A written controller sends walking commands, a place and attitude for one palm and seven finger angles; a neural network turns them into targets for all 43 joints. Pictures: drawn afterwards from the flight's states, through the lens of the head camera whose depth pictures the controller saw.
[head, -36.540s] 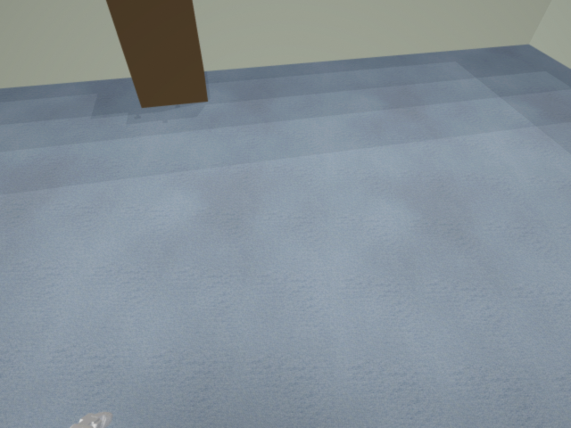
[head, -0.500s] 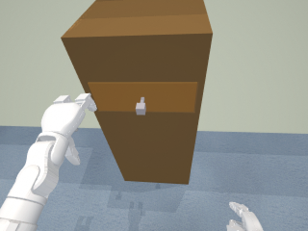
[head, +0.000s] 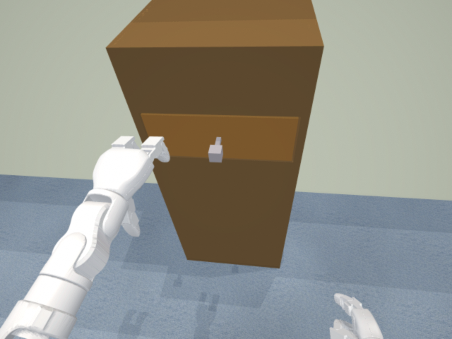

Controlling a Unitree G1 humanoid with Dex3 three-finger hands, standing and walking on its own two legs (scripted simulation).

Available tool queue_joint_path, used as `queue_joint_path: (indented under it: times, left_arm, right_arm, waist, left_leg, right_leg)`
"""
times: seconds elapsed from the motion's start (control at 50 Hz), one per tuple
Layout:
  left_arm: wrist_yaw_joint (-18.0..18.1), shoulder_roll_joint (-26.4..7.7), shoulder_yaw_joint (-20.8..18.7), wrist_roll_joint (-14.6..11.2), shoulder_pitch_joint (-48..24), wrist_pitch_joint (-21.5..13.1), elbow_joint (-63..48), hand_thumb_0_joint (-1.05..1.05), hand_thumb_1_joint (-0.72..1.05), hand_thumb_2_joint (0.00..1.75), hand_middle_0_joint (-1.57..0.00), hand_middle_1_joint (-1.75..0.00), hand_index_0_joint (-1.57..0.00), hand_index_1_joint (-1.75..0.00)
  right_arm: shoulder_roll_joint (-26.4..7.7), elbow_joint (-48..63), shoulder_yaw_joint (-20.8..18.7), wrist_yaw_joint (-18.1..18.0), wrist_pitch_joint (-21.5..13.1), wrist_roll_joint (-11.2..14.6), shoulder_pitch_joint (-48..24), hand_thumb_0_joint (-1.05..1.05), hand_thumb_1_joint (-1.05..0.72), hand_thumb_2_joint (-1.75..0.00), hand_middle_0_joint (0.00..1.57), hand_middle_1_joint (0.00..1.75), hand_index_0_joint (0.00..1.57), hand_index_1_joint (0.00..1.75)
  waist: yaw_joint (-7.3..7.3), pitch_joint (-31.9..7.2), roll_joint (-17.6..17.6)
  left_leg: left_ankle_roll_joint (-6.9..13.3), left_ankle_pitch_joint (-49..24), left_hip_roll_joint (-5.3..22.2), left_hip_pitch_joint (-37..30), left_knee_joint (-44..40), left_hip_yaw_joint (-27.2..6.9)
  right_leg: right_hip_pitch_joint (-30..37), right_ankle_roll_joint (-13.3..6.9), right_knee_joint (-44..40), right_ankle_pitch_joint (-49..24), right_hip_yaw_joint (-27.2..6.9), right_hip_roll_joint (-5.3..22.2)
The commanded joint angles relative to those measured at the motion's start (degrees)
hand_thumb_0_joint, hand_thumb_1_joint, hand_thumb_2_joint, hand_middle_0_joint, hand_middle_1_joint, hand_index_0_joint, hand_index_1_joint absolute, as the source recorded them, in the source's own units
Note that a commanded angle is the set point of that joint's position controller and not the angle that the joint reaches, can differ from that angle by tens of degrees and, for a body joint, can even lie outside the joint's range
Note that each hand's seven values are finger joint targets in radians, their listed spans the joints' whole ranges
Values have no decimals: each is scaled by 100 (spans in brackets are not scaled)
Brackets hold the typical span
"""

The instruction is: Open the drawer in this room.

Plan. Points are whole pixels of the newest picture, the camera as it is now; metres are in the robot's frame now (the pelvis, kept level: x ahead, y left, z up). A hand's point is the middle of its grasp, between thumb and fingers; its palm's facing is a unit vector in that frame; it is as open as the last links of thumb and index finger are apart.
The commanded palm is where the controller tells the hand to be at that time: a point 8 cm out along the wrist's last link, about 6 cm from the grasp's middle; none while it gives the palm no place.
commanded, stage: move the hooked fingers above the handle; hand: left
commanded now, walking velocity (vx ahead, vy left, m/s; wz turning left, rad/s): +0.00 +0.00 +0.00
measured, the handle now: (216, 148) +0.54 +0.11 +0.01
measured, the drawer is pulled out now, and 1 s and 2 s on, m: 0.00 0.00 0.00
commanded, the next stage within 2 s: lower the fingers behind the handle in 2.00 s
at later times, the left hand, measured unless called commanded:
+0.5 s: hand (169, 166) +0.40 +0.17 +0.09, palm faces +0.04 -0.06 -1.00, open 13.8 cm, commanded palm +0.38 +0.18 +0.15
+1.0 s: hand (197, 151) +0.46 +0.13 +0.08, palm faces +0.02 -0.04 -1.00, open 13.8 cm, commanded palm +0.44 +0.13 +0.14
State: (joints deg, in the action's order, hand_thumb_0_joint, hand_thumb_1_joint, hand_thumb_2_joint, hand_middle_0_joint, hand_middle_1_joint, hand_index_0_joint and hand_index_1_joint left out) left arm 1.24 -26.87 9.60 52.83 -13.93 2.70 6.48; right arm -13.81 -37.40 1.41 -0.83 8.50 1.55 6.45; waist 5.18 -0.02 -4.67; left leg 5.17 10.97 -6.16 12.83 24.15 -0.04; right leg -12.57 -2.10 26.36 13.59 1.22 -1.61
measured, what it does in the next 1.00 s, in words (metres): shifts its weight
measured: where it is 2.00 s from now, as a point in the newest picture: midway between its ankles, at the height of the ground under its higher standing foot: outside the picture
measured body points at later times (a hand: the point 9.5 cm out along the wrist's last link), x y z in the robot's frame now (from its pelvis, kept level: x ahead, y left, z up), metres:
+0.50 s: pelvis +0.02 -0.02 +0.00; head +0.04 -0.06 +0.45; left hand +0.39 +0.18 +0.15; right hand +0.17 -0.27 -0.13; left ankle +0.02 +0.06 -0.74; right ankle +0.01 -0.10 -0.74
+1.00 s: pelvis +0.04 -0.04 -0.01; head +0.07 -0.07 +0.44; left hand +0.45 +0.13 +0.13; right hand +0.17 -0.28 -0.14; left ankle +0.02 +0.06 -0.74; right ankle +0.01 -0.10 -0.74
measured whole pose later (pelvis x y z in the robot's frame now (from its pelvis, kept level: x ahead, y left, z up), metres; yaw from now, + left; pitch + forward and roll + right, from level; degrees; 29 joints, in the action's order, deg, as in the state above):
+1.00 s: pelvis +0.04 -0.04 -0.01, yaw -2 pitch +8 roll +1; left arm 8.1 -20.3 12.4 55.9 -31.7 9.2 32.1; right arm -14.2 -38.5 -0.8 -1.5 11.3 2.4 10.7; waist 0.7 -5.4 -3.4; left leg 2.8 16.4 -4.0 20.0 28.8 1.2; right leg -20.5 -4.7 31.4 18.4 0.0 -4.0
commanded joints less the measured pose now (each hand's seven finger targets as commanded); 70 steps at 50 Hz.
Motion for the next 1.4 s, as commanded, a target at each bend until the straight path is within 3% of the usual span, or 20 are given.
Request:
queue_joint_path:
  times: [0.0,0.04,0.06,0.14,0.18,0.24,0.44,0.5,0.54,0.62,0.74,0.8,0.84,0.9,1.06,1.12,1.14,1.28,1.32,1.38]
  left_arm:
    - [476,-1160,-918,144,-2484,20,-840,0,-50,30,-30,-120,-30,-120]
    - [540,-1229,-1040,156,-2359,146,-648,0,-50,30,-30,-120,-30,-120]
    - [531,-969,-782,141,-2377,208,-587,0,-50,30,-30,-120,-30,-120]
    - [461,-947,-748,161,-2278,437,-330,0,-50,30,-30,-120,-30,-120]
    - [391,-697,-460,161,-2428,465,-371,0,-50,30,-30,-120,-30,-120]
    - [364,-897,-604,177,-2588,378,-517,0,-50,30,-30,-120,-30,-120]
    - [656,-1170,-899,173,-3049,227,358,0,-50,30,-30,-120,-30,-120]
    - [607,-809,-519,167,-3271,298,616,0,-50,30,-30,-120,-30,-120]
    - [573,-961,-616,206,-3372,304,705,0,-50,30,-30,-120,-30,-120]
    - [532,-663,-351,200,-3606,222,613,0,-50,30,-30,-120,-30,-120]
    - [753,-670,-413,288,-3947,193,804,0,-50,30,-30,-120,-30,-120]
    - [918,-623,-482,317,-3823,342,1107,0,-50,30,-30,-120,-30,-120]
    - [992,-839,-663,391,-3883,475,1286,0,-50,30,-30,-120,-30,-120]
    - [965,-537,-423,378,-3886,675,1487,0,-50,30,-30,-120,-30,-120]
    - [843,107,241,401,-4889,518,1679,0,-50,30,-30,-120,-30,-120]
    - [1015,-68,-1,405,-5075,419,2296,0,-50,30,-30,-120,-30,-120]
    - [1094,-332,-215,440,-5212,407,2446,0,-50,30,-30,-120,-30,-120]
    - [1463,-170,-120,527,-5820,654,3396,0,-50,30,-30,-120,-30,-120]
    - [1435,-238,-182,520,-5802,682,3437,0,-50,30,-30,-120,-30,-120]
    - [1287,-271,-210,475,-5611,710,3791,0,-50,30,-30,-120,-30,-120]
  right_arm:
    - [-619,741,-203,-61,-218,-9,-600,0,-90,-90,20,30,20,30]
    - [-631,747,-196,-32,-194,7,-617,0,-90,-90,20,30,20,30]
    - [-605,767,-181,-21,-174,3,-623,0,-90,-90,20,30,20,30]
    - [-672,813,-202,-4,-99,46,-616,0,-90,-90,20,30,20,30]
    - [-659,842,-213,-20,-80,52,-578,0,-90,-90,20,30,20,30]
    - [-690,877,-252,-51,-105,44,-519,0,-90,-90,20,30,20,30]
    - [-713,707,-304,-168,-124,74,-241,0,-90,-90,20,30,20,30]
    - [-709,713,-318,-190,-99,91,-192,0,-90,-90,20,30,20,30]
    - [-752,719,-342,-199,-91,85,-145,0,-90,-90,20,30,20,30]
    - [-707,736,-391,-184,-67,79,-34,0,-90,-90,20,30,20,30]
    - [-702,674,-418,-148,-30,60,98,0,-90,-90,20,30,20,30]
    - [-672,631,-411,-123,0,52,108,0,-90,-90,20,30,20,30]
    - [-719,596,-405,-115,40,48,100,0,-90,-90,20,30,20,30]
    - [-689,612,-411,-118,69,60,102,0,-90,-90,20,30,20,30]
    - [-644,542,-484,-148,82,67,317,0,-90,-90,20,30,20,30]
    - [-642,433,-474,-183,53,58,444,0,-90,-90,20,30,20,30]
    - [-687,381,-474,-191,45,48,498,0,-90,-90,20,30,20,30]
    - [-684,288,-489,-171,-28,49,709,0,-90,-90,20,30,20,30]
    - [-702,309,-515,-162,-29,32,766,0,-90,-90,20,30,20,30]
    - [-750,333,-512,-182,-20,53,834,0,-90,-90,20,30,20,30]
  waist:
    - [-78,-1450,181]
    - [-37,-1564,293]
    - [-58,-1502,318]
    - [-89,-1452,384]
    - [-165,-1479,519]
    - [-165,-1738,442]
    - [-196,-1854,478]
    - [-327,-1761,583]
    - [-335,-1912,604]
    - [-415,-2134,469]
    - [-409,-2386,542]
    - [-363,-2436,642]
    - [-332,-2455,731]
    - [-407,-2468,875]
    - [-682,-2532,629]
    - [-679,-2314,852]
    - [-659,-2357,915]
    - [-824,-2423,716]
    - [-777,-2737,574]
    - [-838,-2540,956]
  left_leg:
    - [-527,-765,438,-510,-380,-401]
    - [-531,-966,441,-477,-341,-375]
    - [-517,-1007,431,-435,-338,-329]
    - [-464,-1063,428,-341,-300,-255]
    - [-411,-1039,423,-346,-257,-221]
    - [-368,-1146,405,-458,-153,-227]
    - [-285,-1228,319,-97,61,-89]
    - [-244,-1156,320,-38,125,-35]
    - [-235,-1236,311,-20,197,-27]
    - [-230,-1527,310,-119,348,-24]
    - [-257,-1784,303,-63,488,-31]
    - [-256,-1871,299,72,517,22]
    - [-276,-1846,298,189,499,33]
    - [-250,-1863,292,243,529,90]
    - [-240,-1789,298,-37,623,11]
    - [-229,-1461,294,207,608,46]
    - [-239,-1361,294,340,582,52]
    - [-235,-1148,313,613,631,117]
    - [-232,-1307,311,520,646,144]
    - [-203,-1080,313,792,617,169]
  right_leg:
    - [222,-152,-325,-308,-184,-6]
    - [345,-157,-313,-454,-210,-29]
    - [358,-153,-316,-494,-195,10]
    - [389,-145,-324,-641,-245,10]
    - [358,-121,-313,-673,-253,44]
    - [403,-113,-267,-831,-313,21]
    - [505,-83,-121,-1323,-450,65]
    - [347,-45,-101,-1424,-439,102]
    - [409,-40,-56,-1572,-494,103]
    - [344,-28,98,-2021,-455,116]
    - [330,-30,263,-2345,-460,100]
    - [435,-11,343,-2639,-462,120]
    - [520,-7,363,-2714,-502,122]
    - [610,65,391,-3178,-512,175]
    - [89,-2,373,-2510,-404,99]
    - [-17,18,330,-2296,-424,109]
    - [64,18,333,-2225,-455,124]
    - [-150,19,381,-1949,-436,95]
    - [25,19,424,-2173,-456,99]
    - [138,96,349,-2290,-495,131]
